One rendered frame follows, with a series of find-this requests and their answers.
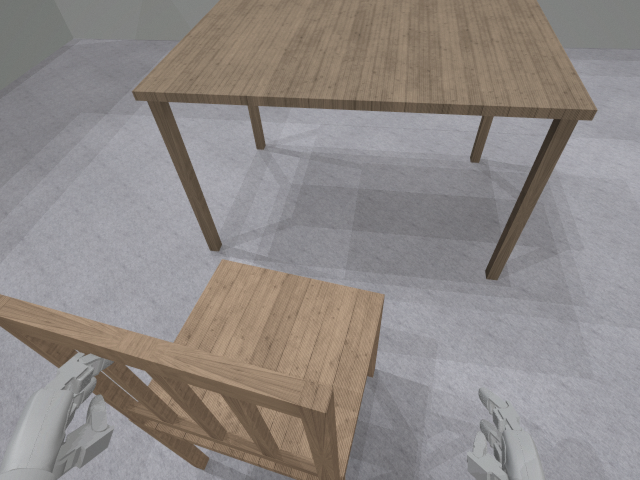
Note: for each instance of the left robot hand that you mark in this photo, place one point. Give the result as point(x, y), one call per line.
point(40, 431)

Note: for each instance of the right robot hand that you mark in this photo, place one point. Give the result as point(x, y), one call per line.
point(514, 449)

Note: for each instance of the table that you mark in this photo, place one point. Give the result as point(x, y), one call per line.
point(461, 57)

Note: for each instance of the chair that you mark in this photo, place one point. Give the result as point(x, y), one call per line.
point(269, 368)

